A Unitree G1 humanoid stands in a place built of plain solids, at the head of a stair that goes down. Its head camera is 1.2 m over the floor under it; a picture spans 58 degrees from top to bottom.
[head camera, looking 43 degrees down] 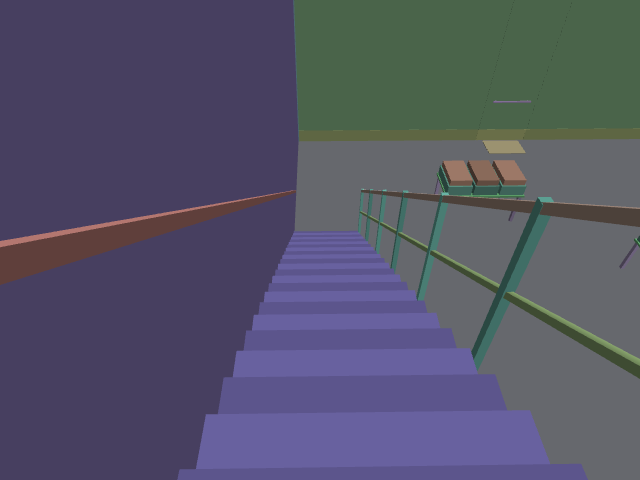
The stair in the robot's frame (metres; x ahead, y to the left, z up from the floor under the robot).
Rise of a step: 0.19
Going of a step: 0.26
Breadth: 1.21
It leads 1 degrees to the left of straight ahead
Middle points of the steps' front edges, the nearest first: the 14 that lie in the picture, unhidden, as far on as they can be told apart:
0.49 -0.19 -0.18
0.74 -0.18 -0.37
1.00 -0.18 -0.55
1.25 -0.18 -0.74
1.51 -0.17 -0.92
1.76 -0.17 -1.11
2.02 -0.17 -1.29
2.27 -0.16 -1.48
2.53 -0.16 -1.66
2.78 -0.16 -1.85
3.04 -0.15 -2.03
3.29 -0.15 -2.22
3.55 -0.15 -2.40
3.80 -0.14 -2.59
